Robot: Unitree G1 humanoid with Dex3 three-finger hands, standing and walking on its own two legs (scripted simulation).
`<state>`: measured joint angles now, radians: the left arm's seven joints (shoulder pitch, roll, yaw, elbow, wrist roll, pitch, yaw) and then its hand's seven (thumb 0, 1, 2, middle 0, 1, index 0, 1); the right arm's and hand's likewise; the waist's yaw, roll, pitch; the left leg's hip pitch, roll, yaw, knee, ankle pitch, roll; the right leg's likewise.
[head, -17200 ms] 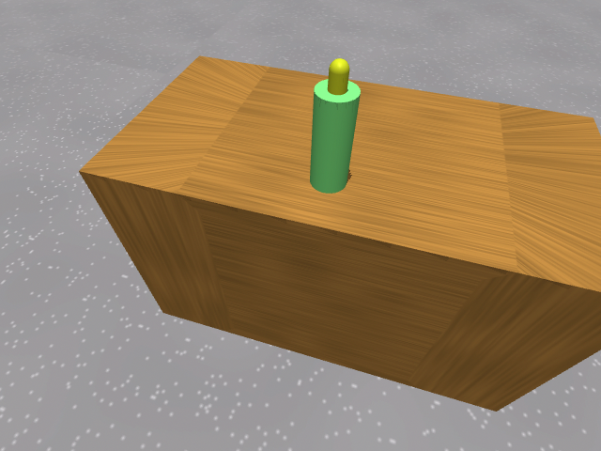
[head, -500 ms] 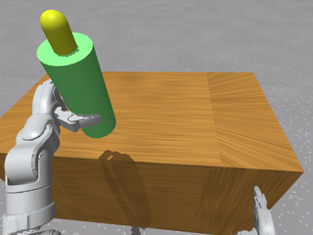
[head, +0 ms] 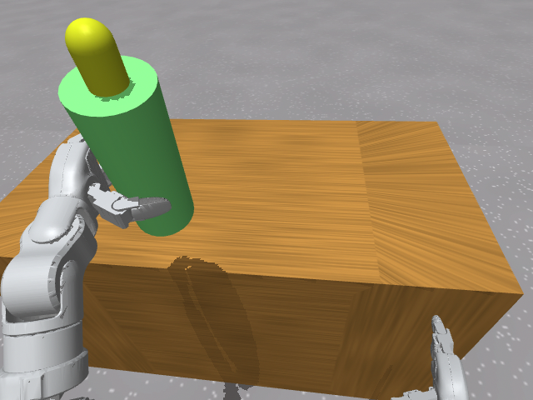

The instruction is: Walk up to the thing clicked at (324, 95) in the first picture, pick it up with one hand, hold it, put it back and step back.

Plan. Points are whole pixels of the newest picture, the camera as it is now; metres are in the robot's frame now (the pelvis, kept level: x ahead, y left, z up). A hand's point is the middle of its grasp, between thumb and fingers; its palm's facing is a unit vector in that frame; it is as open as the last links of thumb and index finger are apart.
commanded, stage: hold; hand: left
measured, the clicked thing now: (136, 146) +0.31 +0.14 +0.29
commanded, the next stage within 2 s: crouch in 0.64 s
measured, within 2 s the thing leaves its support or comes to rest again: neither
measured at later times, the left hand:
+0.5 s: hand (136, 170) +0.34 +0.17 +0.23, palm faces +0.13 -0.99 -0.06, open 11.5 cm
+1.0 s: hand (141, 163) +0.35 +0.17 +0.23, palm faces +0.13 -0.99 -0.02, open 11.5 cm
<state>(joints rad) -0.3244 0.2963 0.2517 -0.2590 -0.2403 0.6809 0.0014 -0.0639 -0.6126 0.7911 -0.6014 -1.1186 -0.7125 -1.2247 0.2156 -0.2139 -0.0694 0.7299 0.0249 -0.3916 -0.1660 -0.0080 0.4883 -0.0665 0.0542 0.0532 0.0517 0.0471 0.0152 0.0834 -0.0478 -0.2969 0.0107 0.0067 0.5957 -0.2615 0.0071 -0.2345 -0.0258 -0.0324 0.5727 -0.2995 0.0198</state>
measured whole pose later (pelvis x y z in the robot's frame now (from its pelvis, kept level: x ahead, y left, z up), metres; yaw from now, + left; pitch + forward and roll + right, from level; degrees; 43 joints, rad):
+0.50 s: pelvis +0.00 +0.00 +0.00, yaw +0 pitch -2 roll +0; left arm -0.36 0.30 0.26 -0.20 -0.23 0.71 0.00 -0.06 -0.61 0.80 -0.60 -1.11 -0.71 -1.22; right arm 0.23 -0.22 -0.07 0.69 0.04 -0.36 -0.14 -0.01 0.50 -0.06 0.05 0.05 0.05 0.05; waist 0.01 0.08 -0.05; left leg -0.29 0.01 0.01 0.58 -0.26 0.00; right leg -0.23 -0.02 -0.03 0.57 -0.30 0.02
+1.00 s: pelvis +0.00 +0.00 +0.00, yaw +0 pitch -2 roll +0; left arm -0.47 0.29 0.26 -0.05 -0.24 0.69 0.00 -0.04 -0.61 0.76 -0.62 -1.11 -0.73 -1.21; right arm 0.19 -0.22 -0.07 0.79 0.03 -0.39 -0.15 -0.01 0.53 -0.05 0.06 0.05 0.05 0.05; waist 0.02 0.08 -0.05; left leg -0.30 0.01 0.00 0.58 -0.25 0.00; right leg -0.25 -0.03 -0.04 0.59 -0.30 0.02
